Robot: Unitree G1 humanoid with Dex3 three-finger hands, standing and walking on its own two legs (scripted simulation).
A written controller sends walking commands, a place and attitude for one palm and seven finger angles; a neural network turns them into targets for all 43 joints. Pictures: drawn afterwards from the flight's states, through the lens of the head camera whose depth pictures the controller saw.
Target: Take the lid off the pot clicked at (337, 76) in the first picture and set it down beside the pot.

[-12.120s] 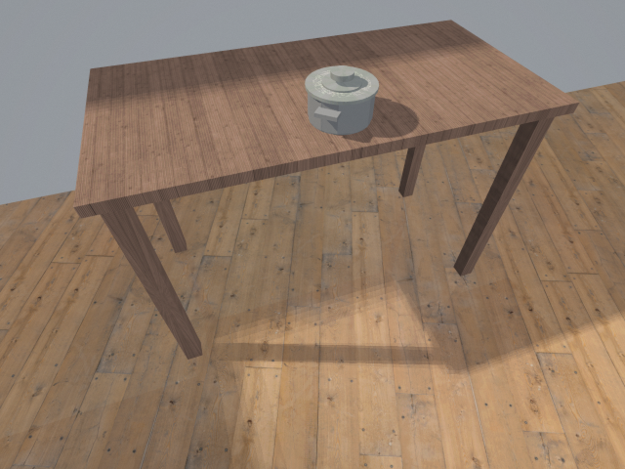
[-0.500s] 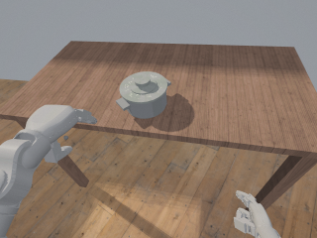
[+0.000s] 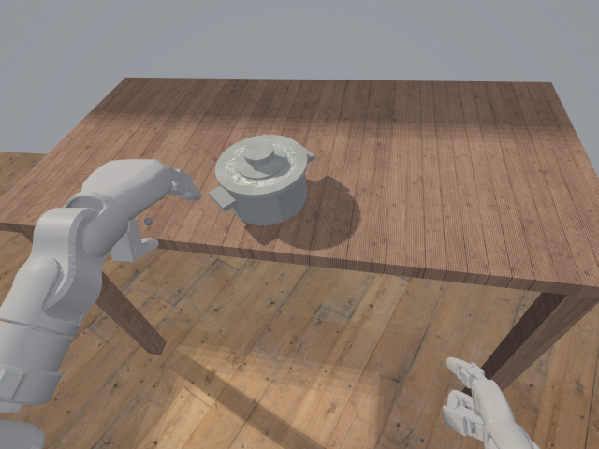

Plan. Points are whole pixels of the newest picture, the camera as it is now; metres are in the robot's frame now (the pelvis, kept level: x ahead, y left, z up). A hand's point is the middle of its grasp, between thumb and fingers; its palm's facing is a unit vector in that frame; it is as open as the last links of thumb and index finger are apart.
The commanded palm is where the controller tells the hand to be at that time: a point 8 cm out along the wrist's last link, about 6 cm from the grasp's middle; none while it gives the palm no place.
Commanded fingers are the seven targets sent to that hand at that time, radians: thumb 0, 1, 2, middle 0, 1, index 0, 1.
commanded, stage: move the open hand above the knob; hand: left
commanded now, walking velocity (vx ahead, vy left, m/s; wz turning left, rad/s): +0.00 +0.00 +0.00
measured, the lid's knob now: (259, 153) +0.55 +0.13 +0.09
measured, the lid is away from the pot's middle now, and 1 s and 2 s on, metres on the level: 0.00 0.00 0.00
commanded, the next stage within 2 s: lower the open fingers around the knob in 1.96 s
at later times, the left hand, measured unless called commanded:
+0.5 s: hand (198, 182) +0.41 +0.18 +0.15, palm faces -0.27 -0.01 -0.96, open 10.1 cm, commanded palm +0.40 +0.18 +0.22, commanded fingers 0.00 -0.31 1.44 -0.83 -0.08 -0.83 -0.08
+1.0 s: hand (234, 149) +0.48 +0.14 +0.16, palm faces -0.28 +0.00 -0.96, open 10.1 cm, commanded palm +0.48 +0.15 +0.22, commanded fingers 0.00 -0.31 1.44 -0.83 -0.08 -0.83 -0.08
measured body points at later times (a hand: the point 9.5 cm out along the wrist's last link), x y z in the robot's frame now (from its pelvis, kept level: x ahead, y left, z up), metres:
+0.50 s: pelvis +0.02 -0.01 +0.00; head +0.05 -0.05 +0.45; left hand +0.42 +0.18 +0.20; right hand +0.19 -0.25 -0.12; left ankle +0.04 +0.11 -0.74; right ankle +0.00 -0.14 -0.74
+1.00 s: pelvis +0.03 -0.01 +0.00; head +0.07 -0.04 +0.44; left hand +0.49 +0.14 +0.21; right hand +0.16 -0.26 -0.13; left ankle +0.04 +0.11 -0.74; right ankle +0.00 -0.14 -0.74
